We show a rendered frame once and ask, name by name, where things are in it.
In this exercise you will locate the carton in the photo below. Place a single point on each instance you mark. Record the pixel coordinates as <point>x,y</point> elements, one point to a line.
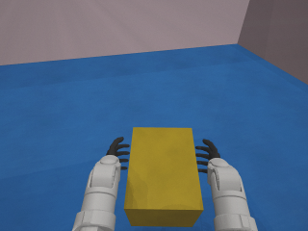
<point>163,187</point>

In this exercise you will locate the robot left hand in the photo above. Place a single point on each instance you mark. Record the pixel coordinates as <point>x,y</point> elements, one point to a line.
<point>113,150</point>

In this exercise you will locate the robot right hand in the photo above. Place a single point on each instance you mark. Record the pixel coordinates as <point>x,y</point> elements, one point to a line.
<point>213,153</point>

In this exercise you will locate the right robot forearm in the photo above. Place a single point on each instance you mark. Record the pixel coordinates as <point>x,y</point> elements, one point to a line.
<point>228,195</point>

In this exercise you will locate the left robot forearm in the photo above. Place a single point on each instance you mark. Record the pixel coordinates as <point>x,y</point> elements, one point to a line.
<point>98,207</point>

